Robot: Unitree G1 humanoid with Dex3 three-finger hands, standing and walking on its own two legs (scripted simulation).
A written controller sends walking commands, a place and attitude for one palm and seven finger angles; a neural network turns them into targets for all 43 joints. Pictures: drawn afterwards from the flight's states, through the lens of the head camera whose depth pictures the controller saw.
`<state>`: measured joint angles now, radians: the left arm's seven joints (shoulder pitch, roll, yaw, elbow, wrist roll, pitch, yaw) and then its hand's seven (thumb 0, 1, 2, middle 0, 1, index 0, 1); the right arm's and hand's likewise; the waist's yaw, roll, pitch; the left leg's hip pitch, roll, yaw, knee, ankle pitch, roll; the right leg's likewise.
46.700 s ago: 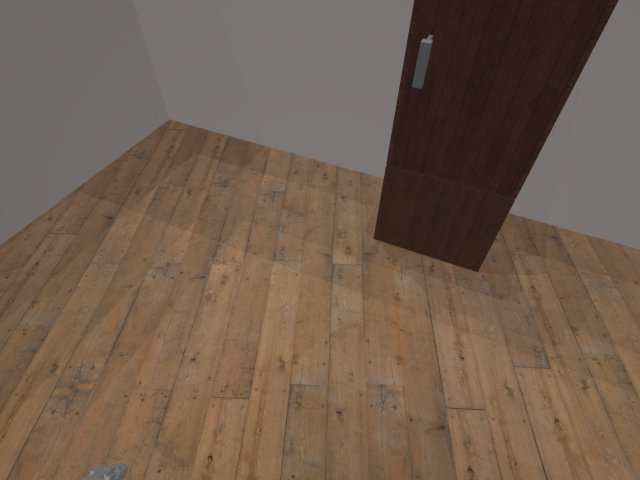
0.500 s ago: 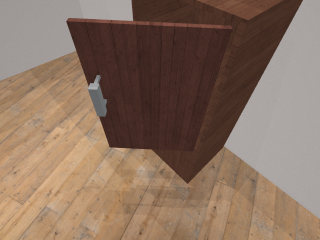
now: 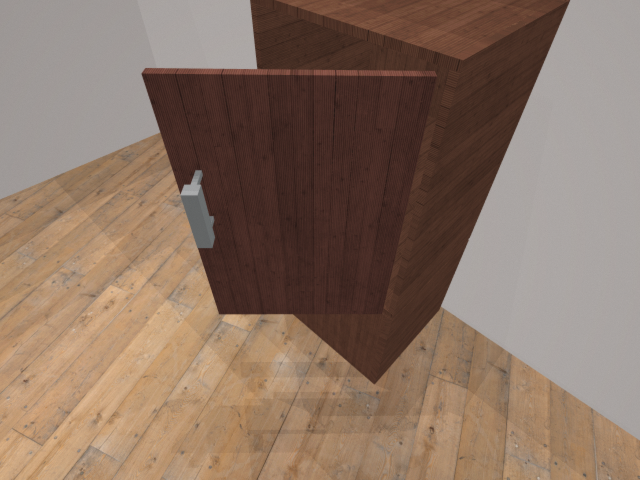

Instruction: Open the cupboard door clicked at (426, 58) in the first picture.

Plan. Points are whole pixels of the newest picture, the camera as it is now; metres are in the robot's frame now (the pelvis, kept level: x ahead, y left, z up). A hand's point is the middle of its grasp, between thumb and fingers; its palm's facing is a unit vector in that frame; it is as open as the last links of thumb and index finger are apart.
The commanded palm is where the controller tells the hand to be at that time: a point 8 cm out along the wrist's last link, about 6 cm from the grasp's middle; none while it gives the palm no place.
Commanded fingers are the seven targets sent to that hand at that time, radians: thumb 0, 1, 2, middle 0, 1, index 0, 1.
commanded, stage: come to a stop and stand still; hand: left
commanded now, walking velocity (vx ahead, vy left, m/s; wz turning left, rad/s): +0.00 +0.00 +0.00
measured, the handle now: (201, 208) +0.52 +0.23 +0.03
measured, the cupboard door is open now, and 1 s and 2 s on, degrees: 44 44 44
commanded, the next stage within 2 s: look again from close up in 0.26 s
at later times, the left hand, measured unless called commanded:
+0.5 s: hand out of the picture -0.04 +0.18 -0.17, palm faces +0.03 -0.98 -0.18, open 7.4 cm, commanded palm none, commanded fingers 0.00 0.90 0.90 -0.20 -0.30 -0.20 -0.30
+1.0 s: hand out of the picture +0.00 +0.18 -0.16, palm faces +0.13 -0.97 -0.19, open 7.4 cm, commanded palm +0.09 +0.22 -0.06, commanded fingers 0.00 0.81 0.86 -0.21 -0.36 -0.21 -0.36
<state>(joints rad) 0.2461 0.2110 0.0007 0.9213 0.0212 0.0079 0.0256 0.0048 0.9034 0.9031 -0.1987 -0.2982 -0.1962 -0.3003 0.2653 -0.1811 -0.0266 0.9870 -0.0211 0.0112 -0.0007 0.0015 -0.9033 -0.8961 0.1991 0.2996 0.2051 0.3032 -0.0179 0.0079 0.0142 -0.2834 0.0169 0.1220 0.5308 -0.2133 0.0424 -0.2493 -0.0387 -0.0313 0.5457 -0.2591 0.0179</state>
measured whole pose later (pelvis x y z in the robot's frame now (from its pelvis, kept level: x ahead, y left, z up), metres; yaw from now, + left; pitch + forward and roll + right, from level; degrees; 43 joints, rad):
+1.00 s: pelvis -0.01 +0.01 +0.00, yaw +1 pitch -2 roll +0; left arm 0.46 0.13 0.00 0.73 -0.04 0.09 0.07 0.02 0.92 0.90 -0.20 -0.30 -0.20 -0.30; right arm 0.35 -0.13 0.00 1.02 0.01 -0.04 -0.04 0.00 -0.91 -0.90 0.20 0.30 0.20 0.30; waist -0.01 0.00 0.04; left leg -0.28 0.00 0.12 0.48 -0.16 0.05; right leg -0.24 -0.05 -0.04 0.50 -0.21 0.02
